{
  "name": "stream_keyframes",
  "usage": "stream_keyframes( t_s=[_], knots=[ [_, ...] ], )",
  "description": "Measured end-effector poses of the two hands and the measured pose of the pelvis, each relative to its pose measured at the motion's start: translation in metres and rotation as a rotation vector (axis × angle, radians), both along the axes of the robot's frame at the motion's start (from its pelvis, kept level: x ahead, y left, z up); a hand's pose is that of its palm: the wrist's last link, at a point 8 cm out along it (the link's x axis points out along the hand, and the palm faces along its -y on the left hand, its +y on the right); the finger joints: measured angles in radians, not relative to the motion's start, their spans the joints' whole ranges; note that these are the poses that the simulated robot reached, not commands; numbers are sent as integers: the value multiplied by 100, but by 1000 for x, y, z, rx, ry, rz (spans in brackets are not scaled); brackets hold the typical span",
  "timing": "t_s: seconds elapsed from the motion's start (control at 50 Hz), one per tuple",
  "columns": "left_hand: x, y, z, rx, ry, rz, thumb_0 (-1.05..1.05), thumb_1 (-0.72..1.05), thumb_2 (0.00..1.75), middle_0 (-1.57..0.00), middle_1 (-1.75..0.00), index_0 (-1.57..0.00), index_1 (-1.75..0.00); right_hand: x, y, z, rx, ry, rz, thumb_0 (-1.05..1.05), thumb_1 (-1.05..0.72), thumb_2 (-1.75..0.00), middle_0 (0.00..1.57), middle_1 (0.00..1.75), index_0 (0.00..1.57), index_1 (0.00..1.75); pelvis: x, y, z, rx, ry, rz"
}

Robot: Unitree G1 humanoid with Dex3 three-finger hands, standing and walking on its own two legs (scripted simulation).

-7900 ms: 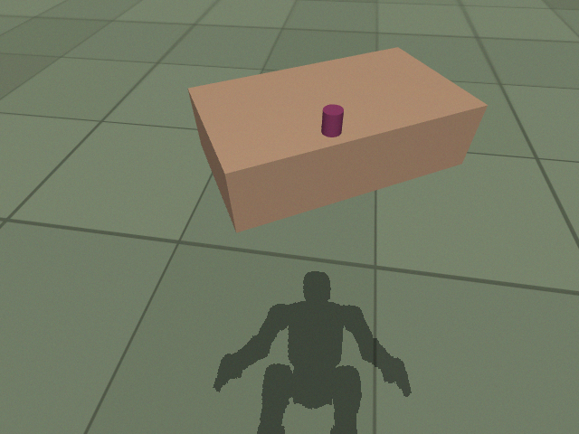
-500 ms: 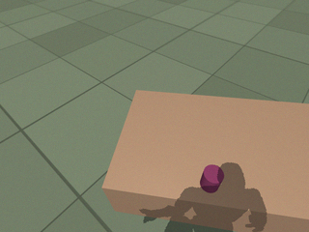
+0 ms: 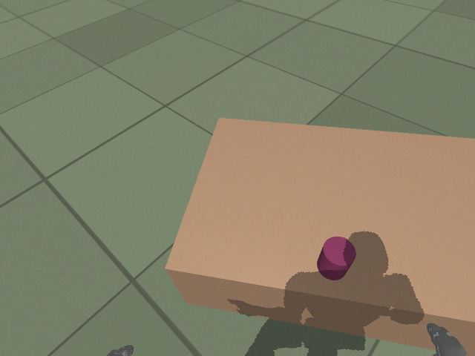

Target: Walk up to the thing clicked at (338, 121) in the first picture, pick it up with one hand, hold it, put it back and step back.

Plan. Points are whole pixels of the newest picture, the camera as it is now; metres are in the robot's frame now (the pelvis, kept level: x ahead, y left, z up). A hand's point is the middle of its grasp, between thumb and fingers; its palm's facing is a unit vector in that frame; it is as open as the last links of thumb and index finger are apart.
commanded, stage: go down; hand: right
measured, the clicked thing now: (335, 258) +0.46 -0.22 -0.35
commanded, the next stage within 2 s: none
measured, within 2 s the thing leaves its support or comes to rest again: neither
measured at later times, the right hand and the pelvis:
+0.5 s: hand out of the picture +0.17 -0.29 -0.13, palm faces +0.13 +0.93 -0.34, open 17.5 cm; pelvis +0.02 +0.01 -0.03, yaw -1 degrees
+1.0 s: hand out of the picture +0.17 -0.31 -0.11, palm faces +0.16 +0.94 -0.30, open 17.6 cm; pelvis +0.01 +0.01 -0.04, yaw -2 degrees
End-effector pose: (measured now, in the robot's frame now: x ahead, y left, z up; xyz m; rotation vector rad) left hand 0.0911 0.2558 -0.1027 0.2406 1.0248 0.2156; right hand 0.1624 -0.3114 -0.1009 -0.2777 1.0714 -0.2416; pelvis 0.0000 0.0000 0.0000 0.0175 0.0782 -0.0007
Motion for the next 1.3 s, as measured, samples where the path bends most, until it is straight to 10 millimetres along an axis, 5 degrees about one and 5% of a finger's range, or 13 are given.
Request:
stream_keyframes(
  t_s=[0.18,0.32,0.62,0.94,1.04,1.3],
  knots=[
    [26,-1,0,11,-80,-26,1,90,90,-21,-31,-21,-30,-20,-7,-1,24,76,-24,0,26,-12,5,5,5,5,5,-2,-5,4,28,-5],
    [43,4,-8,53,-105,-71,1,90,90,-21,-31,-20,-31,-18,-9,-10,14,34,-25,-1,46,-9,3,6,4,6,8,1,-17,4,73,-14],
    [70,9,-9,73,-204,-53,1,89,91,-21,-30,-20,-30,-7,-27,11,16,-54,-62,-1,55,-6,3,5,4,5,23,11,-29,14,97,-29],
    [64,14,-15,119,-214,-66,1,90,90,-20,-30,-20,-30,-17,-39,17,29,-122,-40,-1,56,-6,3,6,3,6,15,12,-41,25,124,-37],
    [59,11,-15,130,-226,-78,1,89,90,-21,-30,-20,-30,-3,-54,27,12,-210,-58,-1,55,-6,3,5,4,5,9,10,-44,30,119,-43],
    [24,15,-15,161,-178,-61,1,89,90,-21,-31,-21,-31,70,-92,59,61,-408,-37,-1,54,-5,5,5,4,5,-5,2,-43,38,127,-26]
  ],
)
